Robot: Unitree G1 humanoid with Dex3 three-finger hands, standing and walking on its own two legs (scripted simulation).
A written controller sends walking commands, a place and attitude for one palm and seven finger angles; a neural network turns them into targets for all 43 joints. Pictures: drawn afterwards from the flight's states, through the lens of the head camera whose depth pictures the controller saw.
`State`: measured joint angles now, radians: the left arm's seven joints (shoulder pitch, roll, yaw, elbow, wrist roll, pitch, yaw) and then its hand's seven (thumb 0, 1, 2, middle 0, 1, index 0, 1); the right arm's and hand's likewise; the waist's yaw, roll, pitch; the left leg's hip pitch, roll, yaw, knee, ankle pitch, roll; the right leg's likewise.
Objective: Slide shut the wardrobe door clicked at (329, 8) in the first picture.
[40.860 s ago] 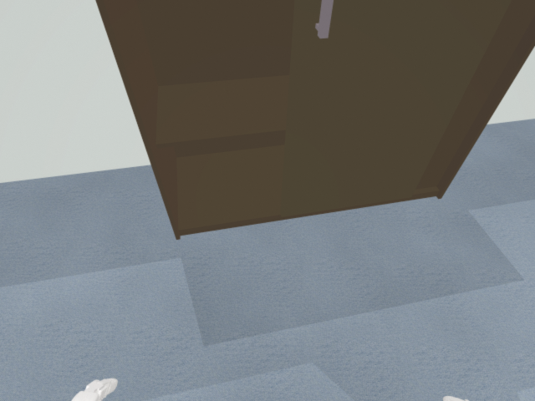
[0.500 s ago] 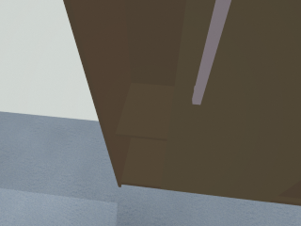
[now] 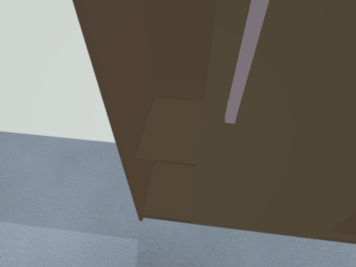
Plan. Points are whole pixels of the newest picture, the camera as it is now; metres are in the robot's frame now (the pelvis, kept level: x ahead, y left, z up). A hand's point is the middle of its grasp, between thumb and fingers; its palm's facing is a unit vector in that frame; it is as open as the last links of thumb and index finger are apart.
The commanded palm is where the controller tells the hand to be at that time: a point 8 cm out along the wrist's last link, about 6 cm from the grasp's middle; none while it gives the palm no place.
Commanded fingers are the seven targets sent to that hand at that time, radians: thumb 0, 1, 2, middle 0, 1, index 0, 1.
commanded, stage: raise the hand with hooked fingers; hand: right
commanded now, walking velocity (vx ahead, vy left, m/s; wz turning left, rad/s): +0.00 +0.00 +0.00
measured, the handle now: (241, 63) +0.46 -0.10 +0.26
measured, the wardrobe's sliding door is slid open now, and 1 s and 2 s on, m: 0.26 0.26 0.26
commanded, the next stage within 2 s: none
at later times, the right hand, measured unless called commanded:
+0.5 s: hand (256, 243) +0.18 -0.14 +0.02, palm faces +0.01 +1.00 +0.05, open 8.5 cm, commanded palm +0.13 -0.23 +0.02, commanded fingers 0.00 -0.39 -0.68 0.24 0.63 0.24 0.63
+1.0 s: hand (321, 213) +0.21 -0.23 +0.12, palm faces +0.15 +0.99 -0.08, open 11.6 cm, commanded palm +0.16 -0.27 +0.13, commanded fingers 0.00 0.20 -0.43 0.28 1.00 0.28 1.00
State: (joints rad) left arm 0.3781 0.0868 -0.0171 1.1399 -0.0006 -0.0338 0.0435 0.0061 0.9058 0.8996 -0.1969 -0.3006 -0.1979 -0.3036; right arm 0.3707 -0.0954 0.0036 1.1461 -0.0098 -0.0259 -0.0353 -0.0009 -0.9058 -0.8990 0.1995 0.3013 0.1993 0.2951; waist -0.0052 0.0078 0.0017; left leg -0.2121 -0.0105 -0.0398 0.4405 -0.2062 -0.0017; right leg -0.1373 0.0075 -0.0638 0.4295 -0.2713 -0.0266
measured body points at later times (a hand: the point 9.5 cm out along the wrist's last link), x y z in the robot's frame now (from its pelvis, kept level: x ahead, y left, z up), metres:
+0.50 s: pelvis -0.01 +0.00 -0.04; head -0.02 -0.01 +0.41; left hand +0.22 +0.24 -0.04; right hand +0.18 -0.19 +0.02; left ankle +0.02 +0.12 -0.74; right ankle -0.02 -0.10 -0.74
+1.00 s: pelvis +0.00 +0.01 -0.02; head -0.01 +0.03 +0.43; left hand +0.17 +0.23 -0.10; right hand +0.19 -0.28 +0.12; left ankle +0.02 +0.12 -0.74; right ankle -0.02 -0.10 -0.74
